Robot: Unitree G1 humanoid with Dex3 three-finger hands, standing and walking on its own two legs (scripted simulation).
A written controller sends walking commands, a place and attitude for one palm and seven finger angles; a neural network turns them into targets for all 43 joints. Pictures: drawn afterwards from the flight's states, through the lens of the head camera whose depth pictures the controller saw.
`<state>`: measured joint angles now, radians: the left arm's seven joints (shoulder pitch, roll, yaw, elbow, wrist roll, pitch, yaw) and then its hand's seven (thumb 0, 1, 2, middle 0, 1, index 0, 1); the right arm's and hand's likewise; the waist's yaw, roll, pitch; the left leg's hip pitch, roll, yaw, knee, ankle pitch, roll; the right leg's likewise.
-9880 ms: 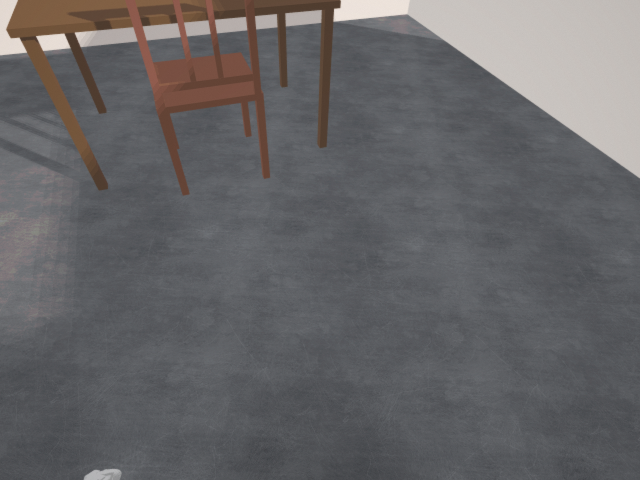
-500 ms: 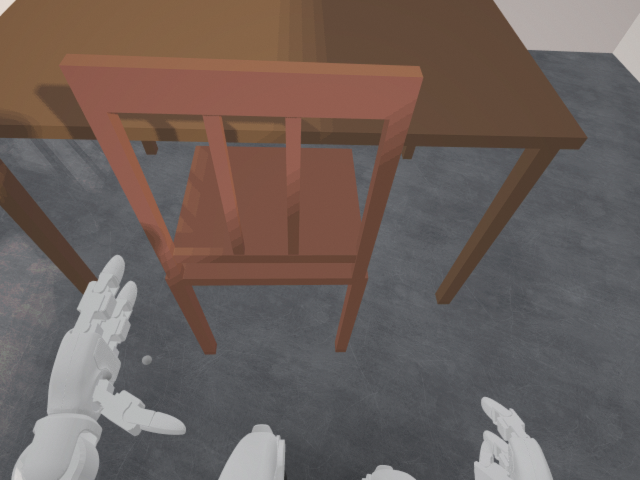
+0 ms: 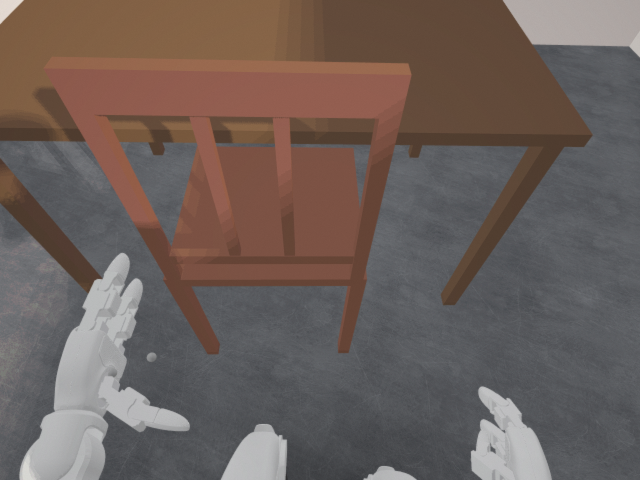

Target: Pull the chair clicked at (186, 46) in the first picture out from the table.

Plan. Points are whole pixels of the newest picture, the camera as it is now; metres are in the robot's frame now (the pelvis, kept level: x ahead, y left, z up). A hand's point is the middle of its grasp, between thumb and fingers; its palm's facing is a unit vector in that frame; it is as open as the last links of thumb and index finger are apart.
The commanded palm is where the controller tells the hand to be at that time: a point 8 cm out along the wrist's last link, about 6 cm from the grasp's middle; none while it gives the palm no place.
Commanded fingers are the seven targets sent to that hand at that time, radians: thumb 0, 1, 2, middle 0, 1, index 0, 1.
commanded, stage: aim the fingers beside a spindle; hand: left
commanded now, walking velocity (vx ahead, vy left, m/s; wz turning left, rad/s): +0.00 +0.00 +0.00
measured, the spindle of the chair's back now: (220, 196) +0.52 +0.19 +0.00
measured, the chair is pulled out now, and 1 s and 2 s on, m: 0.00 0.00 0.00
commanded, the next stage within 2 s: push the fingers through the gap in 1.86 s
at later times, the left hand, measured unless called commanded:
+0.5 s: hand (182, 323) +0.30 +0.19 +0.02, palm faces +0.05 -1.00 -0.04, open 16.9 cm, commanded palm +0.28 +0.24 +0.02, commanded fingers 0.00 -0.50 0.30 -0.06 -0.08 -0.06 -0.08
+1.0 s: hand (204, 297) +0.34 +0.18 +0.00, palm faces +0.05 -1.00 -0.04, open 17.0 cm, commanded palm +0.33 +0.22 +0.00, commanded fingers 0.00 -0.50 0.30 -0.06 -0.08 -0.06 -0.08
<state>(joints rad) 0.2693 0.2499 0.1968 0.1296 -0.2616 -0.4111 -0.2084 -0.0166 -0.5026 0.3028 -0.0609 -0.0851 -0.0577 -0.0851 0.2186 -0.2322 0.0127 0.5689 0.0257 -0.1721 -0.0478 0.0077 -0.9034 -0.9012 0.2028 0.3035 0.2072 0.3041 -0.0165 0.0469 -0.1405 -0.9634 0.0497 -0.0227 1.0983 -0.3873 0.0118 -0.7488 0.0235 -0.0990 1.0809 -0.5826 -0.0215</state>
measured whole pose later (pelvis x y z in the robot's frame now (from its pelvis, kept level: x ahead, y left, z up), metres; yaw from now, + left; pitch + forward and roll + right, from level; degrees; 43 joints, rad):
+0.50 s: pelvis +0.00 +0.00 -0.01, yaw -1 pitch +17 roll -3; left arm 0.08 0.24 0.20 0.29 -0.24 -0.44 -0.19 -0.02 -0.50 0.30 -0.06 -0.09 -0.06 -0.09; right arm 0.23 -0.24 0.00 0.60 0.02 -0.13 -0.04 0.01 -0.90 -0.90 0.20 0.30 0.21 0.30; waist -0.03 0.04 -0.15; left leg -1.04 0.06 -0.01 1.15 -0.41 0.01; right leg -0.84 0.03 -0.08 1.15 -0.61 -0.03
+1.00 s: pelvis -0.01 +0.01 -0.03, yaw -2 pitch +20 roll -3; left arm -0.14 0.23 0.18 0.47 -0.17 -0.46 -0.09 -0.02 -0.50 0.30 -0.06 -0.08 -0.06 -0.08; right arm 0.23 -0.24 0.00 0.59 0.00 -0.06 -0.01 0.01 -0.90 -0.90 0.20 0.30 0.21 0.30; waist -0.05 0.03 -0.16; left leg -1.14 0.06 0.00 1.21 -0.42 0.02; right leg -0.94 0.02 -0.07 1.22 -0.62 -0.01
